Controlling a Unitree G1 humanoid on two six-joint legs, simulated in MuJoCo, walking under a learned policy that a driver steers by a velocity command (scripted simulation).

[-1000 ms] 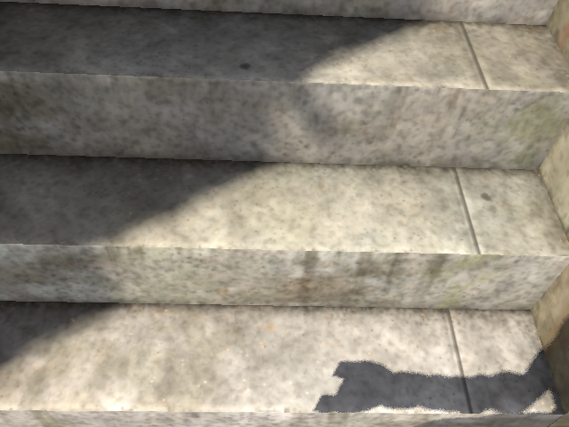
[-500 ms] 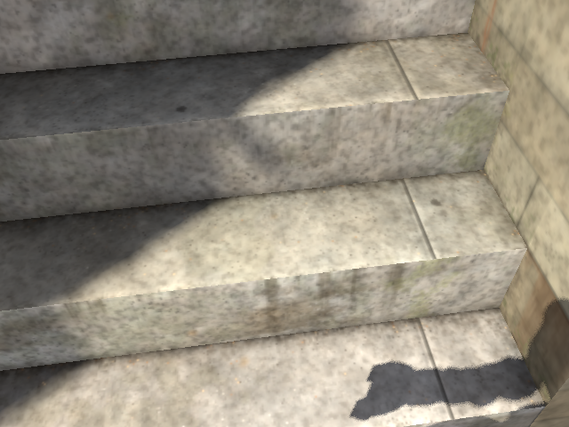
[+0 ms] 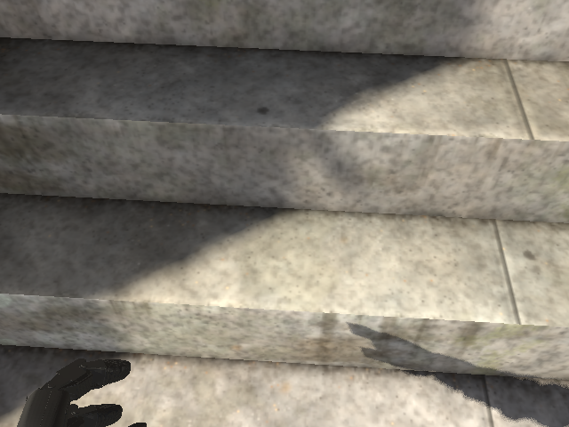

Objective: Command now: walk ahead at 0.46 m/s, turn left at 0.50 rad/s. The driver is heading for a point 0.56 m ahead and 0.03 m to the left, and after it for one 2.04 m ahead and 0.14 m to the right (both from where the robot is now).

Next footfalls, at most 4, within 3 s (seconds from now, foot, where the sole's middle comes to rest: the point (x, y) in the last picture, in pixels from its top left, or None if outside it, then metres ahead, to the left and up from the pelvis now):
0.42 left None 0.15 0.14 -0.77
0.88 right None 0.34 0.01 -0.56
1.36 left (183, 253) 0.67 0.18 -0.35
1.86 right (337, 85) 0.89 -0.11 -0.14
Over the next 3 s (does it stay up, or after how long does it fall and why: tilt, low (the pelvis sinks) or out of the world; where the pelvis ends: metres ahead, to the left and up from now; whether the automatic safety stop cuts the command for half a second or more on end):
stays up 1.29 0.01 1.03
